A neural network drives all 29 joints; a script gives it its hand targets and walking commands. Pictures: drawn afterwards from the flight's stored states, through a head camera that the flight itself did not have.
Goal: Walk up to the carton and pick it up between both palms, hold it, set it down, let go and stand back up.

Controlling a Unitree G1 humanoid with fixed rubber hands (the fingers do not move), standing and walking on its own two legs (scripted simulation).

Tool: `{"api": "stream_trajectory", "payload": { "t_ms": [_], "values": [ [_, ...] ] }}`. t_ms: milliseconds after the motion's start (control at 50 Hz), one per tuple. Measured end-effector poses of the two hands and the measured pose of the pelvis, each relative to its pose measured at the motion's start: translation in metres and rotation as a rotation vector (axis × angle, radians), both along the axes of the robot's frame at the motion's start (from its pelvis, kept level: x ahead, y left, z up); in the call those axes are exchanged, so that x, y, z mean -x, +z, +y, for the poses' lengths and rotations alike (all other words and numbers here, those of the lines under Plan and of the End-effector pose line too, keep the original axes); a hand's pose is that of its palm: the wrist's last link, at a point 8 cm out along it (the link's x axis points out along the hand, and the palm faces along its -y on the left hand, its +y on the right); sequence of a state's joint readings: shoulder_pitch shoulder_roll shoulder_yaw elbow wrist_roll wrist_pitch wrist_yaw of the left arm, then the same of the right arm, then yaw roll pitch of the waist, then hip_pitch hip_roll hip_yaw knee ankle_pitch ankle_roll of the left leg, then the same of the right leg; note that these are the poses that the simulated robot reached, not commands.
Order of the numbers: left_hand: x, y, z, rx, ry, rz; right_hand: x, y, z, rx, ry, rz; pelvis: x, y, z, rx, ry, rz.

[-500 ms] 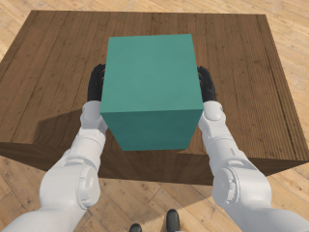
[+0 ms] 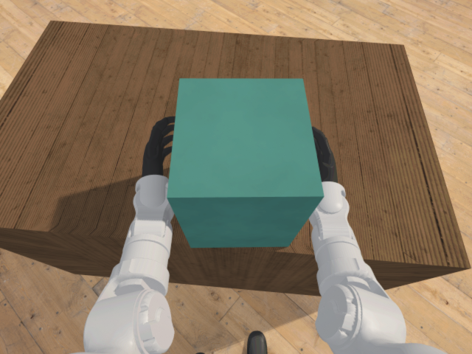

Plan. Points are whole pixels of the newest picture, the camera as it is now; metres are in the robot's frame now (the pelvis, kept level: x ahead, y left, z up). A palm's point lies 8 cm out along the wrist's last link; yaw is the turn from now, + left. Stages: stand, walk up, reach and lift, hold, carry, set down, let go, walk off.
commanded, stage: reach and lift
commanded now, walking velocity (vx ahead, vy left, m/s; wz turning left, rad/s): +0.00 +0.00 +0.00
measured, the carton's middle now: (240, 172) +0.42 -0.05 +0.00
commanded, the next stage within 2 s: none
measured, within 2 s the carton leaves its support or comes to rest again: leaves its support in 1.94 s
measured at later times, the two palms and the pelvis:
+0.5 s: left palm (155, 165) +0.43 +0.09 +0.03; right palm (324, 175) +0.39 -0.19 +0.02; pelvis +0.01 +0.01 +0.00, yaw -1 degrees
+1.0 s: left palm (156, 166) +0.43 +0.09 +0.03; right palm (324, 175) +0.39 -0.19 +0.01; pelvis -0.01 +0.01 +0.00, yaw -1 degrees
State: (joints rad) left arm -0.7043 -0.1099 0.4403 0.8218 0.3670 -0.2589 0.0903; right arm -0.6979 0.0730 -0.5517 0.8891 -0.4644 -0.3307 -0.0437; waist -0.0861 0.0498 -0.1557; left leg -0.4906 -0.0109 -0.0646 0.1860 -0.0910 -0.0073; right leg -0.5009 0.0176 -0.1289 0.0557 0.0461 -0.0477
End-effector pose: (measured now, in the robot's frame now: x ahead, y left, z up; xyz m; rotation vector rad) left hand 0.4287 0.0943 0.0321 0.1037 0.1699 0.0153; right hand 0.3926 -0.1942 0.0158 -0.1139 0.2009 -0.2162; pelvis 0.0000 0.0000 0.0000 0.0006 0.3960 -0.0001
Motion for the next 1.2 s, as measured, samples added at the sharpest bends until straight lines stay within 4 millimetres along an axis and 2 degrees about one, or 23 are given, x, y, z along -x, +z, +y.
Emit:
{"api": "stream_trajectory", "payload": {
  "t_ms": [340,500,820,1200],
  "values": [
    [0.0,0.002,0.0,-0.037,-0.014,0.007,0.005,0.0,0.0,0.004,-0.004,0.003,-0.007,0.001,0.016,0.006,-0.018,-0.016],
    [0.0,0.001,0.0,-0.024,-0.012,0.01,0.005,0.0,0.0,-0.01,-0.007,0.001,-0.008,0.001,0.014,0.008,-0.016,-0.014],
    [0.0,0.002,-0.001,-0.046,-0.015,0.011,0.004,-0.001,0.0,-0.021,-0.007,-0.003,0.006,0.0,0.01,0.0,-0.015,0.0],
    [0.004,0.001,0.0,-0.001,0.003,0.014,0.005,0.0,0.0,0.002,0.003,-0.014,0.012,-0.003,0.004,-0.005,-0.006,0.046]
  ]
}}
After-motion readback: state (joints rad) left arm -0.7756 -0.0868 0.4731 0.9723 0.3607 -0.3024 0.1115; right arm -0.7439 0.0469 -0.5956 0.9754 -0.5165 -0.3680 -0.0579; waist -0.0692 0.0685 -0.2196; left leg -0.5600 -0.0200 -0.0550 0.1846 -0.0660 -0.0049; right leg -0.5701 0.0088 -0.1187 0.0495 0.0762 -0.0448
